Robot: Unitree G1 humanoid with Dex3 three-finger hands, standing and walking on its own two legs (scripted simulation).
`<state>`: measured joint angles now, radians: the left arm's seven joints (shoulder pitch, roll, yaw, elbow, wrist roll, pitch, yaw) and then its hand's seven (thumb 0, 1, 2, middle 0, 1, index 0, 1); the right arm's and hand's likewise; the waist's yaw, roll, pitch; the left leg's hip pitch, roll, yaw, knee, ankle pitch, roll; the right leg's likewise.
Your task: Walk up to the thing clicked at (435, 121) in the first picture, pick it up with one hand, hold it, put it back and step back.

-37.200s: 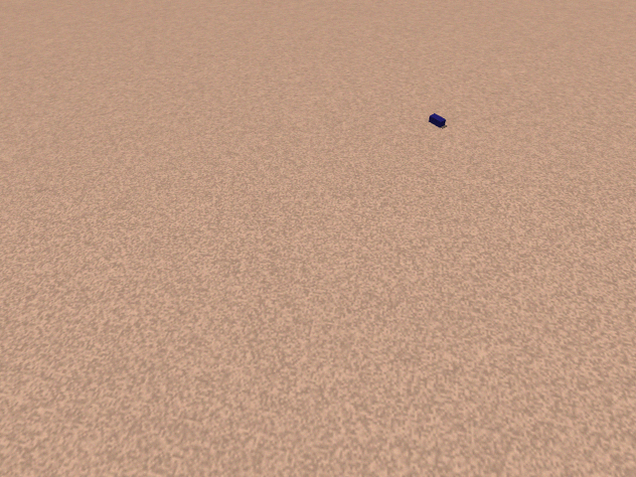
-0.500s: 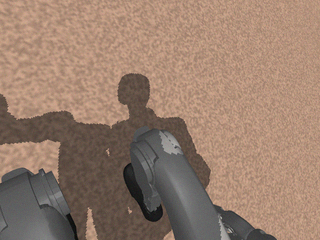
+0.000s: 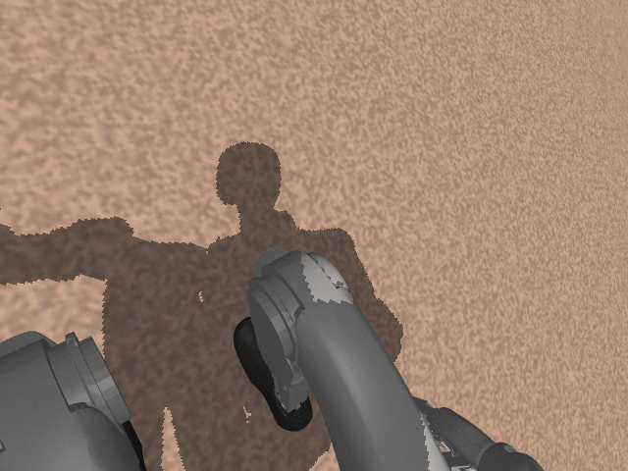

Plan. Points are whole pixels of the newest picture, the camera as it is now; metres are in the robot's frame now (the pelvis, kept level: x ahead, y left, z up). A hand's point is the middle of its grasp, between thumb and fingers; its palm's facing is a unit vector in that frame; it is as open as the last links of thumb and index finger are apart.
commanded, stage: open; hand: left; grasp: from above
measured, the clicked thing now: out of the picture +0.44 +0.31 -0.29
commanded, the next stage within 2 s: withdraw in 0.72 s
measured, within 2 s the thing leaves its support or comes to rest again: neither
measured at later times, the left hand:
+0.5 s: hand out of the picture +0.43 +0.31 -0.26, palm faces -0.43 -0.16 -0.89, open 11.4 cm
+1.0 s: hand out of the picture +0.44 +0.31 -0.25, palm faces -0.40 -0.15 -0.90, open 12.3 cm
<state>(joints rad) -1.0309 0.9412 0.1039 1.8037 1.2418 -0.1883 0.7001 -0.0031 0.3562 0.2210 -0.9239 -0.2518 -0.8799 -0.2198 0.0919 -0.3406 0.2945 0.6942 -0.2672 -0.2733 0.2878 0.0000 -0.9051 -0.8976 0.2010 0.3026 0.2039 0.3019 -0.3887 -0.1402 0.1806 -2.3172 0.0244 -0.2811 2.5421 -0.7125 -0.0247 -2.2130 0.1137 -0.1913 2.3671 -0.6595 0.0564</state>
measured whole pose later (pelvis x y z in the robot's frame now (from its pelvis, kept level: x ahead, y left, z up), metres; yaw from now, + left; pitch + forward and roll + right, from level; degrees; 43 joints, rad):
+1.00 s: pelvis +0.00 +0.00 +0.01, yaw +0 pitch +27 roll -14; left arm -1.01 0.95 0.11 1.68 1.23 -0.17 0.66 0.00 -0.20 0.74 -0.35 -0.72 -0.35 -0.72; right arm 0.11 -0.35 0.28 0.67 -0.26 -0.28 0.29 0.00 -0.90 -0.90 0.20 0.30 0.20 0.30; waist -0.38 -0.14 0.19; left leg -2.31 0.02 -0.29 2.52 -0.71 -0.03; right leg -2.20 0.11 -0.20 2.34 -0.66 0.05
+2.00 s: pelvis +0.01 +0.00 +0.02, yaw +6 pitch +35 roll -9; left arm -0.98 0.73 0.10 1.38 1.11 -0.10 0.43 0.00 -0.08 0.96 -0.27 -0.70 -0.25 -0.72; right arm 0.22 -0.26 0.10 0.72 -0.15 -0.08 0.15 0.00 -0.89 -0.89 0.20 0.30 0.20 0.30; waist -0.28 -0.01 -0.03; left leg -2.35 0.00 -0.16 2.41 -0.67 -0.02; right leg -2.26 0.06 -0.10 2.32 -0.68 0.03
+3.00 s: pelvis +0.06 +0.01 +0.37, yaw +15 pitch +18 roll -4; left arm 0.27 0.24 0.06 0.08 -0.06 0.39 0.08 0.01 0.90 0.90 -0.20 -0.30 -0.20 -0.30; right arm 0.26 -0.19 0.06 0.54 0.03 -0.12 -0.15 0.01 -0.91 -0.90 0.20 0.30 0.21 0.30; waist -0.08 0.04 -0.18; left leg -1.00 0.02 -0.08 1.22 -0.53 -0.01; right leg -0.93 0.03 -0.05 1.15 -0.53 0.01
